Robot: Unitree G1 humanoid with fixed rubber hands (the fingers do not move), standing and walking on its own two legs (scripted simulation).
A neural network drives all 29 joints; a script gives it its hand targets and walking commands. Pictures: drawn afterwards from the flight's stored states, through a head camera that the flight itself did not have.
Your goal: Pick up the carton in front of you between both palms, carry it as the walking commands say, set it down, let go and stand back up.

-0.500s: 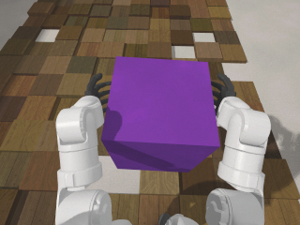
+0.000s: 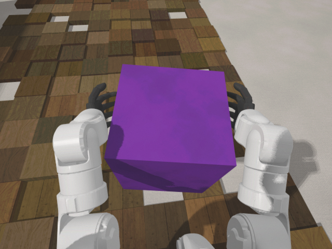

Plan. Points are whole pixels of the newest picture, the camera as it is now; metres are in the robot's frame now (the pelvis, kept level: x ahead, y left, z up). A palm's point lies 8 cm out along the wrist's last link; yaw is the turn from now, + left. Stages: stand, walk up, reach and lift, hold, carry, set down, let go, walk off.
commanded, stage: carry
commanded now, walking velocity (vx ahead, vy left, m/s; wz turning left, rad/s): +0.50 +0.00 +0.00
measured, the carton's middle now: (167, 137) +0.35 -0.02 +0.07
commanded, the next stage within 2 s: none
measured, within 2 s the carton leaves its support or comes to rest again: neither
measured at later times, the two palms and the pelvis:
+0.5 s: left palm (77, 8) +0.71 +0.20 +0.20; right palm (181, 2) +0.74 -0.09 +0.21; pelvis +0.37 +0.01 +0.02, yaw +2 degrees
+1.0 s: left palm out of the picture +1.02 +0.16 +0.10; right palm out of the picture +1.02 -0.14 +0.11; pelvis +0.68 +0.01 -0.01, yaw +2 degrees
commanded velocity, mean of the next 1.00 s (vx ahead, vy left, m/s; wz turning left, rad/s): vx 0.50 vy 0.00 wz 0.00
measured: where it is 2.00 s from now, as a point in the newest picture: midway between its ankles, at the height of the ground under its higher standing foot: (143, 100)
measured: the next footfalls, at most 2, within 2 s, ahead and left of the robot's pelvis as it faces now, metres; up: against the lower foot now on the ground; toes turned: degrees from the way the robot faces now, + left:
right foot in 0.14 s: +0.23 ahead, -0.12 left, +0.04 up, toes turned -4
left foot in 0.52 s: +0.55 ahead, +0.09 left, +0.00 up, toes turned +6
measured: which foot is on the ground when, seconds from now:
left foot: down 0.00-0.18, up 0.20-0.50, down 0.52-1.00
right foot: up 0.00-0.12, down 0.14-0.52, up 0.54-0.98, down 1.00-1.00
